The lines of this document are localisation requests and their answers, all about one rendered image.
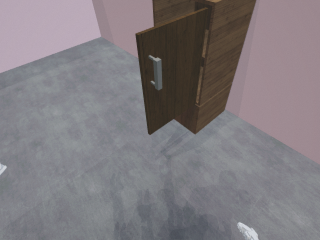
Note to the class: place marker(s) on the cupboard door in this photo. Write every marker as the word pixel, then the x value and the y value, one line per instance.
pixel 179 44

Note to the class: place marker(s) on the right robot hand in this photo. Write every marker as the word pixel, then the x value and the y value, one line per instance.
pixel 249 234

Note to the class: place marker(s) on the handle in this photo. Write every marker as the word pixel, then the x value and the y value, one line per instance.
pixel 157 66

